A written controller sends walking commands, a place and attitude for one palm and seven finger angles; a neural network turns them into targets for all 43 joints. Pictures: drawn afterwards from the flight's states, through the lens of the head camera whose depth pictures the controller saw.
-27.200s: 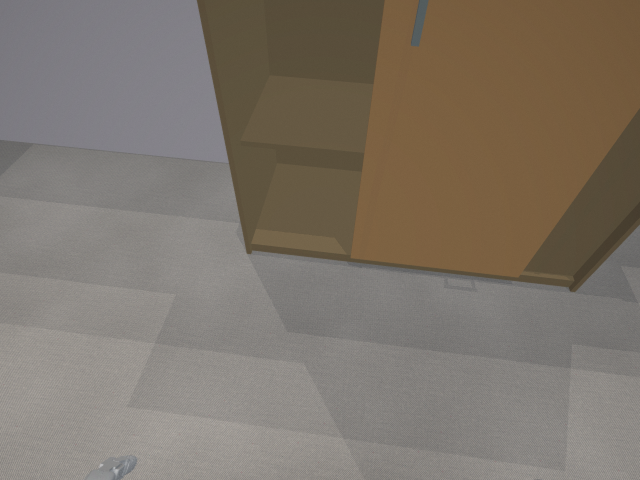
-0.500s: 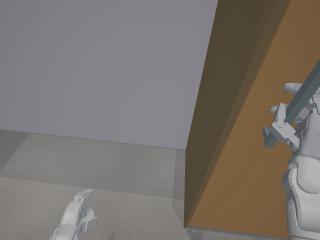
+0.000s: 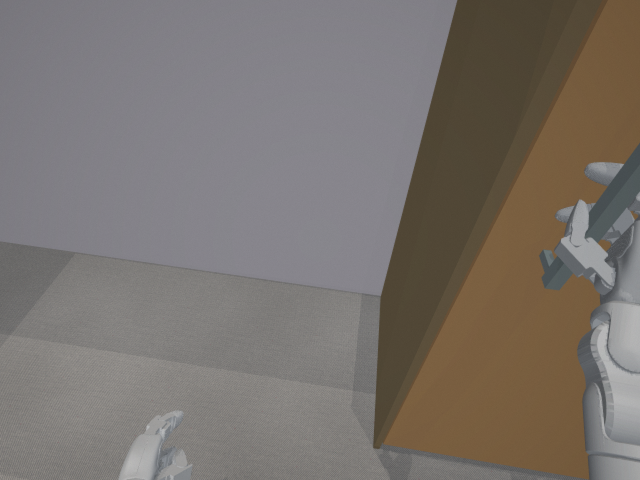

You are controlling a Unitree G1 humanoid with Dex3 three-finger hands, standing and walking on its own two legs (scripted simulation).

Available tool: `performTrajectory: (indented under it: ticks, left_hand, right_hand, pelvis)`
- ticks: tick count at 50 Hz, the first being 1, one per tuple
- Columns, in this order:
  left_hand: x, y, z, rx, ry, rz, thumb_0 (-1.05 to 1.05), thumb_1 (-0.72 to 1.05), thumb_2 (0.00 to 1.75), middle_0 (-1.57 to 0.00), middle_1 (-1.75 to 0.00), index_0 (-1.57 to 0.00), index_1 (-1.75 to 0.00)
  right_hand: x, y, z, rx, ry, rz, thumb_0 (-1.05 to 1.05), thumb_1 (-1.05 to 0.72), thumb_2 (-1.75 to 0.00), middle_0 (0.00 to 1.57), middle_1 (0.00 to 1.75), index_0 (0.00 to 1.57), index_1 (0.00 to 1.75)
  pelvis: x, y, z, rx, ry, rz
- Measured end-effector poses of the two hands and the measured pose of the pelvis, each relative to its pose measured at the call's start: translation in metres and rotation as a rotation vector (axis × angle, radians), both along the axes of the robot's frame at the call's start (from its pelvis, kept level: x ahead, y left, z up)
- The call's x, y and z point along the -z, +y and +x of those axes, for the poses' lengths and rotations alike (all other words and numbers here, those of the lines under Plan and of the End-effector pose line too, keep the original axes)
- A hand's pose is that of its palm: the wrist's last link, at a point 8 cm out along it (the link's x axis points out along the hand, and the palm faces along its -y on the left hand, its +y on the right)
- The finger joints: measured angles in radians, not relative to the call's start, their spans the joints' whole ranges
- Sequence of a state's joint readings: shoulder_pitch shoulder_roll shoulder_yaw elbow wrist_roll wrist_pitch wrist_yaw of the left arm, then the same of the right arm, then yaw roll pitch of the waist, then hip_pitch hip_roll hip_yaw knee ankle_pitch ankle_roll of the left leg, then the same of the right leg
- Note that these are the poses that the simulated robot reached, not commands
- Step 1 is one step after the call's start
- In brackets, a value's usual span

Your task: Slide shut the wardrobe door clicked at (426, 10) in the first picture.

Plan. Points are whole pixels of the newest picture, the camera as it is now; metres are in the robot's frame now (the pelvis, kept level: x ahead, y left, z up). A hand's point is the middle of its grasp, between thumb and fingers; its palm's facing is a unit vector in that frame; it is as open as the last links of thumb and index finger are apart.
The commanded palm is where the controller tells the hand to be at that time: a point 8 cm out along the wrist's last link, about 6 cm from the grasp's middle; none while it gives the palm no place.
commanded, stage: loosen the grip on the handle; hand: right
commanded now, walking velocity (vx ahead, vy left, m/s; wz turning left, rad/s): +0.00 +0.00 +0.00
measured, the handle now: (625, 166) +0.36 -0.25 +0.27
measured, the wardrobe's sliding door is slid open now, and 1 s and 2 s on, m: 0.00 0.00 0.00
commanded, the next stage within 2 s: slip the hand off the handle in 0.68 s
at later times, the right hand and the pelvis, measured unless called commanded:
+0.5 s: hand (573, 236) +0.33 -0.22 +0.21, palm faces +0.42 +0.89 -0.14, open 12.7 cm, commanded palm +0.29 -0.26 +0.21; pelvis -0.01 +0.04 +0.00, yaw -5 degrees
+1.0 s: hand (574, 242) +0.32 -0.22 +0.20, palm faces +0.39 +0.91 -0.15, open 14.8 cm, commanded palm +0.28 -0.28 +0.20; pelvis +0.00 +0.04 +0.00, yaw -6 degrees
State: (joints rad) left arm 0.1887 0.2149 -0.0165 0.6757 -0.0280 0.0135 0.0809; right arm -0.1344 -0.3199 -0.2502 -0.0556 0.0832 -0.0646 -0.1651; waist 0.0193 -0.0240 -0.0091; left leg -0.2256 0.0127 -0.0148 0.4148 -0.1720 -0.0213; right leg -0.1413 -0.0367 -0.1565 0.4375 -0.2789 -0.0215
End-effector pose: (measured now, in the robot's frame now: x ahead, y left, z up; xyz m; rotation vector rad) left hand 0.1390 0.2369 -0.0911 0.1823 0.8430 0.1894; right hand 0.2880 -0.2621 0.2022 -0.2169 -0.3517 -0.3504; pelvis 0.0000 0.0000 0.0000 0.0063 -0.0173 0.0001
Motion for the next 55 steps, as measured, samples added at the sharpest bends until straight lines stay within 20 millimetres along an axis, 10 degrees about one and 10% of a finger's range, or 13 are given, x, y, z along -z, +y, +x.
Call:
performTrajectory:
  ticks: [12,29,55]
  left_hand:
    - [-0.002,-0.017,0.004,0.187,-0.01,0.009,0.01,0.91,0.9,-0.2,-0.3,-0.2,-0.3]
    - [0.001,0.027,0.025,0.195,-0.025,0.027,0.01,0.9,0.9,-0.2,-0.3,-0.2,-0.3]
    - [0.007,0.021,0.032,0.145,-0.042,0.006,0.01,0.91,0.9,-0.2,-0.3,-0.2,-0.3]
  right_hand:
    - [-0.006,-0.014,0.002,-0.017,0.015,0.059,-0.05,-0.54,-0.77,0.63,1.46,0.33,1.35]
    - [-0.004,0.0,-0.001,0.062,0.025,0.012,0.0,0.44,-0.25,0.5,1.39,0.29,1.27]
    - [-0.001,-0.019,-0.008,0.069,0.027,0.023,-0.01,0.55,-0.2,0.48,1.28,0.25,1.13]
  pelvis:
    - [0.0,0.011,-0.013,0.075,-0.029,-0.015]
    - [-0.001,0.042,-0.001,0.103,-0.025,-0.006]
    - [0.005,0.043,-0.001,0.095,-0.006,-0.006]
